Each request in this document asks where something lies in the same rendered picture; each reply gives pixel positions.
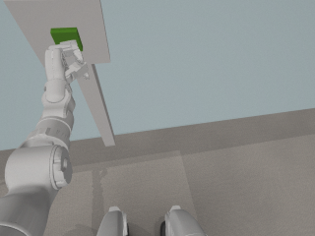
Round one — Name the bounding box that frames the left robot forearm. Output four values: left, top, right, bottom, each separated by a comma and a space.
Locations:
4, 79, 76, 190

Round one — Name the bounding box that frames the left robot upper arm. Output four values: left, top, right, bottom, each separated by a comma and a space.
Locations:
0, 145, 73, 236

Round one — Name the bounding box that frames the robot right thigh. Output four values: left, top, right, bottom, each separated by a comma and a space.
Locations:
164, 208, 208, 236

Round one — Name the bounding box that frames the button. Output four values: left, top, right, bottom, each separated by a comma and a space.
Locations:
50, 28, 83, 51

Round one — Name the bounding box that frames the robot left thigh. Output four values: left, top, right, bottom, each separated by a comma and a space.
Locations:
96, 210, 128, 236

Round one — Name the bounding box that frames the left robot hand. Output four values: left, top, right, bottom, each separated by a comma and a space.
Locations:
44, 39, 90, 85

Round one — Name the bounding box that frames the robot thigh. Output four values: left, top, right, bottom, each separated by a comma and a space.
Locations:
96, 210, 128, 236
164, 208, 208, 236

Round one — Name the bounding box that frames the panel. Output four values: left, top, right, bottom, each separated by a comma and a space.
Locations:
3, 0, 115, 147

